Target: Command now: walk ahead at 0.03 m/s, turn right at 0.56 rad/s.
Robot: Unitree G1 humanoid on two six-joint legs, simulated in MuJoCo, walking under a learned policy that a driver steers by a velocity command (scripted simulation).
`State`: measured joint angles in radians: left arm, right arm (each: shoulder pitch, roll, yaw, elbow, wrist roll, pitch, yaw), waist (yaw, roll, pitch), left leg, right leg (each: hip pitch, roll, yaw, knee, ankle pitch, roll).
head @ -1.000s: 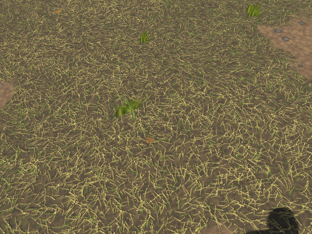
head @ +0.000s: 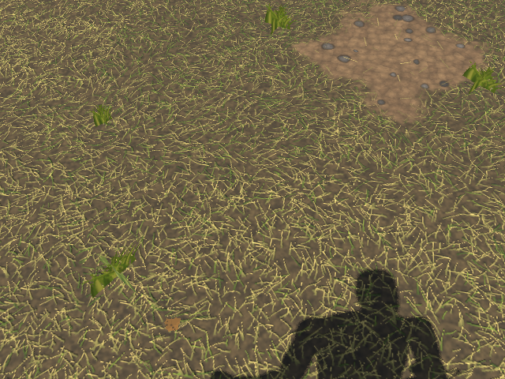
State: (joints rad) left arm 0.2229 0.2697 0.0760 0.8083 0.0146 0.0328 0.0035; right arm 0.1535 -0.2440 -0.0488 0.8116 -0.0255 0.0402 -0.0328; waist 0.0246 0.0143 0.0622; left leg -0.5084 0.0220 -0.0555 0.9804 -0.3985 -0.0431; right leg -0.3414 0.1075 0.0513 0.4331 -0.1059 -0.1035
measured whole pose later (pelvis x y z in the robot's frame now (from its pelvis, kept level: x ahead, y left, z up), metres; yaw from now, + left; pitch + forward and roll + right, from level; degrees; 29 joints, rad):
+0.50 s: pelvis +0.00 +0.05 +0.01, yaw -18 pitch +1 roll -1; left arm 0.21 0.32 0.09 0.78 0.02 0.09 -0.04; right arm 0.20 -0.24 -0.03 0.73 -0.03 0.01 -0.04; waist 0.00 -0.05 0.05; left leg -0.19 0.03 0.09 0.42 -0.24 0.04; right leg -0.44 0.04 0.05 1.01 -0.42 0.06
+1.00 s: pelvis -0.03 +0.02 +0.00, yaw -24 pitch -1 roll +0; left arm 0.15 0.21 -0.01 0.84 0.02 0.01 0.02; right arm 0.25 -0.26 -0.03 0.87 -0.01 0.06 -0.02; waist -0.02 0.03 0.05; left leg -0.20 0.02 0.00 0.53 -0.31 -0.01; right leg -0.18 0.07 0.01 0.43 -0.23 -0.06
